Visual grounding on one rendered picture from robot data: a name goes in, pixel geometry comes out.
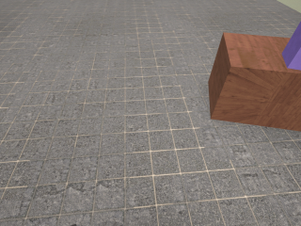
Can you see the carton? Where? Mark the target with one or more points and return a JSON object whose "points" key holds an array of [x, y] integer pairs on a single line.
{"points": [[292, 52]]}

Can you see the pedestal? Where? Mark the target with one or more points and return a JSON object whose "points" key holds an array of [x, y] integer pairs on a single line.
{"points": [[251, 84]]}

